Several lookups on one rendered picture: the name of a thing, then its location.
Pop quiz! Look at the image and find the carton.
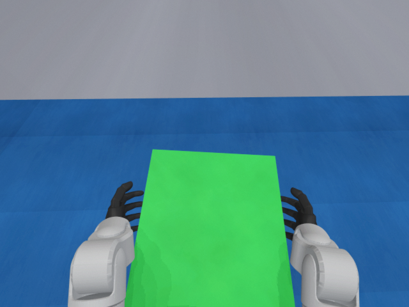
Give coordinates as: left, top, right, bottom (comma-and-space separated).
125, 149, 295, 307

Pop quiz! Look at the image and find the robot right forearm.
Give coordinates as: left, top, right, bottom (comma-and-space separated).
290, 223, 359, 307

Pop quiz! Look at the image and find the left robot hand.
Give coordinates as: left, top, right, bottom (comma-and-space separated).
105, 181, 144, 232

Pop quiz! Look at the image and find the right robot hand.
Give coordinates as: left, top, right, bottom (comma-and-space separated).
281, 187, 317, 241

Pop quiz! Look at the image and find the robot left forearm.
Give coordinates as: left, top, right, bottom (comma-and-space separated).
68, 217, 135, 307

